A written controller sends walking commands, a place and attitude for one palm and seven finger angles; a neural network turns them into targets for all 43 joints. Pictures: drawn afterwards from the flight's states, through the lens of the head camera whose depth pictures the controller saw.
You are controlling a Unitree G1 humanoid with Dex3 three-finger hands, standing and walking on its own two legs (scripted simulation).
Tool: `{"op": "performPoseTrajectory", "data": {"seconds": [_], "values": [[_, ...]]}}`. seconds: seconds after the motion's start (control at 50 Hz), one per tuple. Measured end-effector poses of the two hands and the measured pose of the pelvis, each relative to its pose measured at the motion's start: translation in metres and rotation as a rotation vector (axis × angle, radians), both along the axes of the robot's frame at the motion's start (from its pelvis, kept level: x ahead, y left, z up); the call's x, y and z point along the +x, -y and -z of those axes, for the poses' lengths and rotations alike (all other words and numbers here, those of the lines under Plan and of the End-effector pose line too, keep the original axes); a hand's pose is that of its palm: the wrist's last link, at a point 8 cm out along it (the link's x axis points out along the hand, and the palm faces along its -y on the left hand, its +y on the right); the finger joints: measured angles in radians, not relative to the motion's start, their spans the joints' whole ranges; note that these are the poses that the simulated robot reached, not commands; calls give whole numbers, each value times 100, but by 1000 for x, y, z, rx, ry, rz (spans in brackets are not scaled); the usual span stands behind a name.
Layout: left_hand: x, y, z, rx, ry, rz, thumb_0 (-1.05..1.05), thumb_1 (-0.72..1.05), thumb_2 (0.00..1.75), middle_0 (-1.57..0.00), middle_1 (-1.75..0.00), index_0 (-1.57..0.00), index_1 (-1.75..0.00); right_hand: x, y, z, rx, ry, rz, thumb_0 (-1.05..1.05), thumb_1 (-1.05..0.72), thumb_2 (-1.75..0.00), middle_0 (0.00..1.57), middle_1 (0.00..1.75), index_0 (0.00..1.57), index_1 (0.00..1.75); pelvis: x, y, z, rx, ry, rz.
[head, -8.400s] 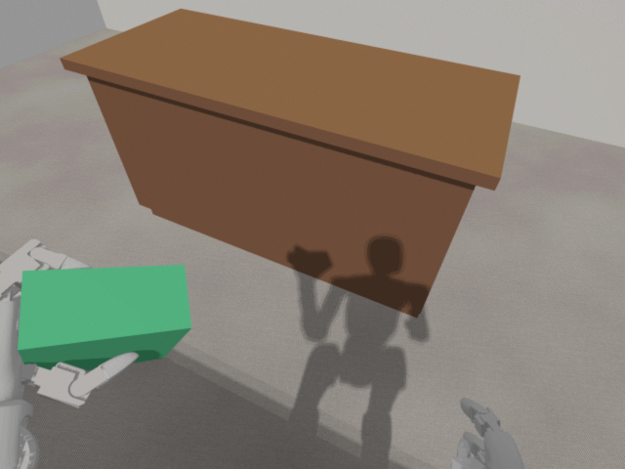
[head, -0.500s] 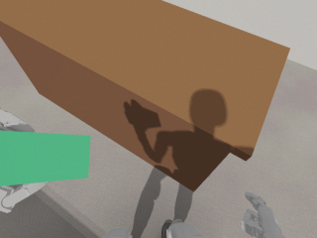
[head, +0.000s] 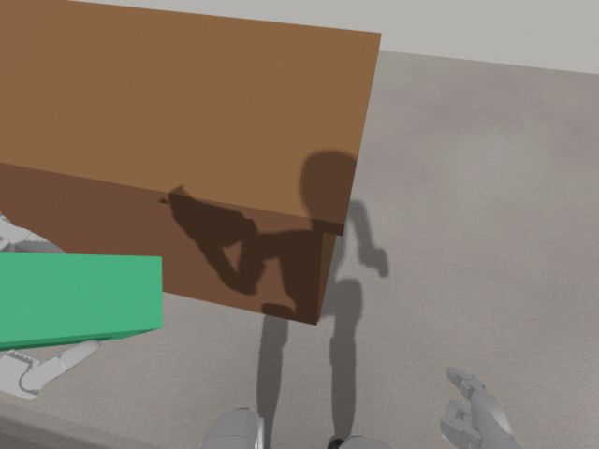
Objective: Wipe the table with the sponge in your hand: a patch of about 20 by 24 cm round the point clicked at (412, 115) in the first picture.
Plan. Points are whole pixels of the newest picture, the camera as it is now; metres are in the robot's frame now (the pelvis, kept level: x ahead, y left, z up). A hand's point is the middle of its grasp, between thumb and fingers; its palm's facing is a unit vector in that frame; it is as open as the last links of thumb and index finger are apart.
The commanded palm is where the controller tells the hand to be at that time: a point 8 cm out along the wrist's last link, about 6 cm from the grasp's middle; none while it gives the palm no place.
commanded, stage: turn to face it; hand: left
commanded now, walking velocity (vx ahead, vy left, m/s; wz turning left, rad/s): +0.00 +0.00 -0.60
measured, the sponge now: (92, 304) +0.23 +0.20 +0.15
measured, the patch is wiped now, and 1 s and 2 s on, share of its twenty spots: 0.00 0.00 0.00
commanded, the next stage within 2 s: take the last steps up to it in 1.00 s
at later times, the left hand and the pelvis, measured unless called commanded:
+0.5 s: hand (149, 300) +0.22 +0.14 +0.18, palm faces +0.14 -0.87 -0.48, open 10.5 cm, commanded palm +0.18 +0.19 +0.18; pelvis -0.07 -0.02 -0.01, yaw -19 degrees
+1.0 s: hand (226, 356) +0.18 +0.07 +0.17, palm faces -0.08 -0.90 -0.43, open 10.5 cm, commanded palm +0.16 +0.13 +0.18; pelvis -0.12 -0.04 +0.00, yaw -30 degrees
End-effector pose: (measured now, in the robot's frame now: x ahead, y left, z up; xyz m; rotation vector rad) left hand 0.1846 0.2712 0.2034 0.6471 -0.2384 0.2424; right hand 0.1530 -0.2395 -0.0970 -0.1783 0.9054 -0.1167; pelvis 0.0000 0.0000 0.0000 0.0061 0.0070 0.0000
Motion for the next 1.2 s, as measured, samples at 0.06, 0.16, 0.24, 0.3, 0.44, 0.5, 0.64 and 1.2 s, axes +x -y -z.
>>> {"op": "performPoseTrajectory", "data": {"seconds": [0.06,0.16,0.24,0.3,0.44,0.5,0.64,1.2], "values": [[-4,-3,0,-7,7,-6,-1,-52,102,-68,-138,-69,-137,-17,20,-9,-52,-10,45,1,-90,-90,20,30,20,30,-4,0,-2,5,-7,37],[-8,-6,15,-115,50,8,-1,-52,102,-68,-138,-69,-137,-37,31,-24,-123,18,79,1,-91,-90,19,30,20,30,-15,-8,1,-3,-6,88],[-6,-1,24,-165,93,60,-1,-52,102,-68,-138,-69,-137,-50,21,-35,-134,82,104,1,-91,-90,19,30,20,30,-27,-11,3,10,25,148],[-3,8,19,-171,110,101,-1,-52,102,-68,-138,-69,-137,-59,8,-39,-83,136,121,1,-91,-90,19,30,20,30,-35,-8,0,-13,39,184],[7,58,-1,-135,130,215,-1,-52,102,-68,-138,-69,-137,-93,-5,-23,68,176,165,0,-90,-90,20,30,21,30,-55,8,-3,-39,24,289],[13,88,2,-79,105,256,-1,-52,102,-68,-138,-69,-137,-117,8,-5,111,162,203,0,-90,-90,20,30,21,30,-66,25,5,-22,11,328],[8,151,16,-45,-36,380,-1,-52,102,-68,-138,-69,-137,-195,67,18,69,6,369,1,-90,-90,20,30,21,30,-91,44,4,0,5,394],[-34,162,9,-167,73,478,-1,-52,102,-68,-138,-69,-137,-259,48,-21,11,200,488,1,-90,-90,20,30,20,30,-145,35,-1,-31,18,580]]}}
